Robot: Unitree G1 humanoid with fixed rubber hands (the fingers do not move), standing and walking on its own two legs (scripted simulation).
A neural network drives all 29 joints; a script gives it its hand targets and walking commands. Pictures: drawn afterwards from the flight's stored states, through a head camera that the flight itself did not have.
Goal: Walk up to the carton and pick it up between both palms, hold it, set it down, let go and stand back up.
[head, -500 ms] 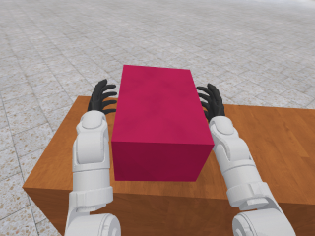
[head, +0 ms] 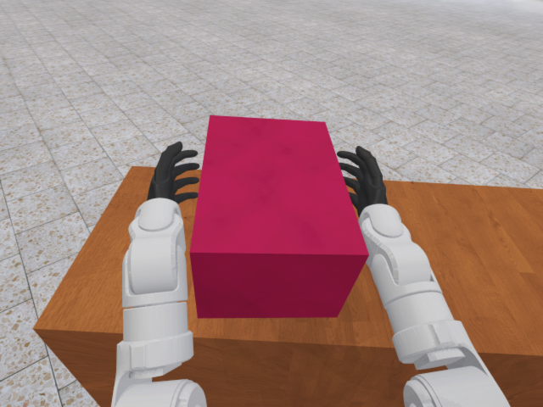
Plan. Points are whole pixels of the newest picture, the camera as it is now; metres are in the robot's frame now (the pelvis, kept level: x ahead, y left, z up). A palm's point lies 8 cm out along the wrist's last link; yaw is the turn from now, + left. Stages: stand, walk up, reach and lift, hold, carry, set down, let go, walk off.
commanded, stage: hold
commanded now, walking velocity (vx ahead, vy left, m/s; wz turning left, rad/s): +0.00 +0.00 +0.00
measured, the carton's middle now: (268, 208) +0.38 +0.01 +0.15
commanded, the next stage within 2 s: none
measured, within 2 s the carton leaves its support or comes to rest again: neither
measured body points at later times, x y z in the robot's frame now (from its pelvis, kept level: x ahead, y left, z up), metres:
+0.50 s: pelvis -0.01 +0.00 +0.00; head -0.04 +0.02 +0.45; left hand +0.36 +0.14 +0.19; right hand +0.36 -0.14 +0.18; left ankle +0.00 +0.10 -0.75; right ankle +0.01 -0.11 -0.75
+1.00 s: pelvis -0.01 +0.00 +0.00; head -0.04 +0.03 +0.45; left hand +0.37 +0.15 +0.19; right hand +0.37 -0.14 +0.17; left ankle +0.00 +0.10 -0.75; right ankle +0.01 -0.11 -0.75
